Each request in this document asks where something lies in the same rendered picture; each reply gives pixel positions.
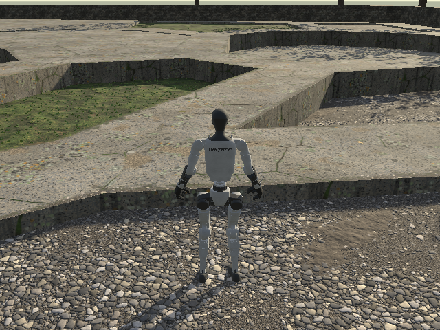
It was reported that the right robot hand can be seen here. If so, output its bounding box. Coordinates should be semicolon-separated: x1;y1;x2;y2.
247;186;263;200

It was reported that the robot left upper arm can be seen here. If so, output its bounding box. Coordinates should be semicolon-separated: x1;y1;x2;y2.
185;138;206;175

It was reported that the left robot hand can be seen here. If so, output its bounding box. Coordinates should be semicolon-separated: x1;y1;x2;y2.
175;185;190;200

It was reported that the robot right forearm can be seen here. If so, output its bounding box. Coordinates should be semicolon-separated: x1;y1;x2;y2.
248;164;261;189

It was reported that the robot left forearm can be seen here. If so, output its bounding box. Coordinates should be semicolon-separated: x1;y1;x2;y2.
177;165;192;189

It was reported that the robot head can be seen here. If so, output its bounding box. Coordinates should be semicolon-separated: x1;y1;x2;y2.
208;109;232;141

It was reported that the robot right upper arm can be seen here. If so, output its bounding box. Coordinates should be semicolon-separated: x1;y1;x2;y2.
234;138;254;175

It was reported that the robot right foot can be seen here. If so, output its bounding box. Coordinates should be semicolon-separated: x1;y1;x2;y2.
228;264;241;282

